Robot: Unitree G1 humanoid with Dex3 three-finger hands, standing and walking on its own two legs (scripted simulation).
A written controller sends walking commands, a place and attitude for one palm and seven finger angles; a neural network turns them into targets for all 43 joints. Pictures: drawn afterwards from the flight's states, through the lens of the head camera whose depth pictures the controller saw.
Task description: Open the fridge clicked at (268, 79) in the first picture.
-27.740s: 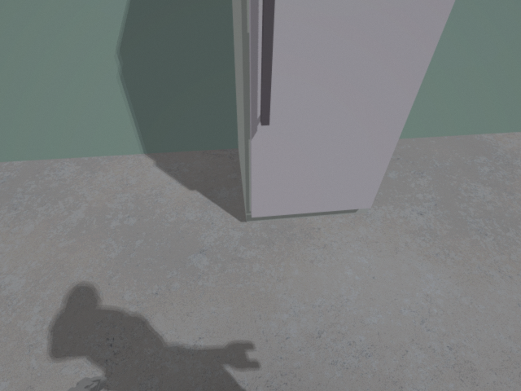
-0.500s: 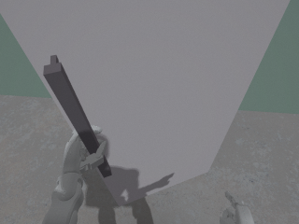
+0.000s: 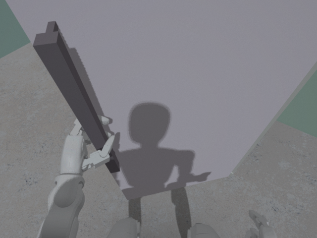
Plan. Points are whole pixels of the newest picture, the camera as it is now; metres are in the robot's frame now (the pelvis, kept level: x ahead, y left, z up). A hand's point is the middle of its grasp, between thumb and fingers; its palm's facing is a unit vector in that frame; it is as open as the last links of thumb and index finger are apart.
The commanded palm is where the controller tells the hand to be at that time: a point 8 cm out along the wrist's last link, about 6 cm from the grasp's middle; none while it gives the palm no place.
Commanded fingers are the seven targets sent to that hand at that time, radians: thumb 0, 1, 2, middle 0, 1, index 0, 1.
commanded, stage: walk backward, drawing the door open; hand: left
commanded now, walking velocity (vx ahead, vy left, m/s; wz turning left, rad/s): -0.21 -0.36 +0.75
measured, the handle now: (94, 122) +0.34 +0.14 +0.13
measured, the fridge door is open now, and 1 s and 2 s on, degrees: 47 82 77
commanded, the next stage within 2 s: stop walking and hold the door back in 0.78 s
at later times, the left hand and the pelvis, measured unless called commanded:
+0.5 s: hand (146, 233) +0.13 +0.02 +0.09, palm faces +0.48 -0.84 -0.25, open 6.9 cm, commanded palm +0.08 +0.05 +0.10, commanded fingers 0.00 0.90 0.90 -0.45 -1.40 -0.45 -1.40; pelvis -0.05 -0.22 +0.03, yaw +23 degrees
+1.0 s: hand out of the picture +0.04 -0.09 +0.09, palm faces +0.83 -0.48 -0.28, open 6.6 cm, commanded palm +0.00 -0.03 +0.09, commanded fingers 0.00 0.90 0.90 -0.45 -1.40 -0.45 -1.40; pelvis -0.01 -0.42 +0.03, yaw +43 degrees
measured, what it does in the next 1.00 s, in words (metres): steps to the right, turning left: left foot, then right foot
